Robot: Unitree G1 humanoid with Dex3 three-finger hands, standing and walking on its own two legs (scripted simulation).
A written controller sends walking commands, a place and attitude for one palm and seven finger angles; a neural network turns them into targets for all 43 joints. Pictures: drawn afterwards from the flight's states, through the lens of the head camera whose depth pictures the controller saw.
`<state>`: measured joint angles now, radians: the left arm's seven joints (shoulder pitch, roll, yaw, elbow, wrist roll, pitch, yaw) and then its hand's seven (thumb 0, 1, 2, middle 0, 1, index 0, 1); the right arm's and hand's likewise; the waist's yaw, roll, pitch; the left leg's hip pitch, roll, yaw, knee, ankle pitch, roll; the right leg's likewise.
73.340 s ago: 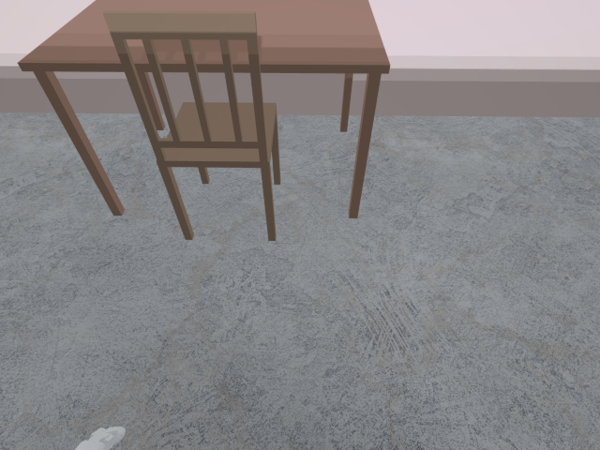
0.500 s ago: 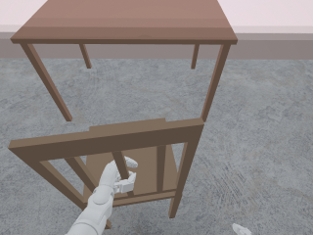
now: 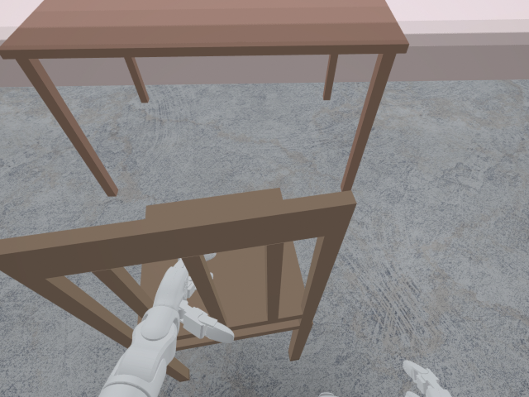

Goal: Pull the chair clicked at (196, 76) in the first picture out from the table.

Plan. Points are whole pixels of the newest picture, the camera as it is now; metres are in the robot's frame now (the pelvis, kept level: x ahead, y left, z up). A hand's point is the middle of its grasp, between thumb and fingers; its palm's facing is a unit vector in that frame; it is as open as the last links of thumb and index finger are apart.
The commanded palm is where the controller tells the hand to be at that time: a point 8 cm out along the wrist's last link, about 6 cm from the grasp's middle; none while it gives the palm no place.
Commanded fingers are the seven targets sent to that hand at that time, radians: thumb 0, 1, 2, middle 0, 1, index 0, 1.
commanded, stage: open the thumb and straighten the fingers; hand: left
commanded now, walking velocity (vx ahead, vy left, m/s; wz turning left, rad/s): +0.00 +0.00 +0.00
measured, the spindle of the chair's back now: (209, 296) +0.29 +0.09 -0.05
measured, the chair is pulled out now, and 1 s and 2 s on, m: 0.61 0.61 0.60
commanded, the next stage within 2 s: draw the fingers out of the gap in 0.16 s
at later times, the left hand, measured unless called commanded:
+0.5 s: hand (199, 323) +0.25 +0.11 -0.05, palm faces -0.13 -0.98 -0.12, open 17.5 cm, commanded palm +0.22 +0.16 -0.03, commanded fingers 0.00 -0.55 0.20 0.00 0.00 0.00 0.00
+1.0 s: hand (190, 379) +0.17 +0.11 -0.05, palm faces -0.11 -0.99 -0.11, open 17.5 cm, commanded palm +0.15 +0.16 -0.03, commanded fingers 0.00 -0.55 0.20 0.00 0.00 0.00 0.00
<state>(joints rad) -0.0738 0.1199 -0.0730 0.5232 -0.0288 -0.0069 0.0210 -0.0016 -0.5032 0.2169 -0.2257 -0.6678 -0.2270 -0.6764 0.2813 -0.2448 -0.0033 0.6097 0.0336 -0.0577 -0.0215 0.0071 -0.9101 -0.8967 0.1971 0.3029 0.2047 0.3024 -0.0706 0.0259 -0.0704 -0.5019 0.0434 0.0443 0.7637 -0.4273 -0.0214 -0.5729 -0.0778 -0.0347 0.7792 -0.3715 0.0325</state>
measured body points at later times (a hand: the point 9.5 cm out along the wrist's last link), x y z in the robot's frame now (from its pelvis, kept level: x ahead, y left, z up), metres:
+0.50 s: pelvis +0.01 -0.01 -0.01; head +0.06 -0.02 +0.44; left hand +0.25 +0.16 -0.04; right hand +0.15 -0.26 -0.10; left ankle -0.03 +0.13 -0.71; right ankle +0.01 -0.14 -0.71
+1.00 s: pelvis +0.00 +0.00 -0.03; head +0.04 -0.01 +0.42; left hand +0.17 +0.16 -0.04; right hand +0.18 -0.23 -0.10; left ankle -0.03 +0.13 -0.71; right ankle +0.01 -0.14 -0.71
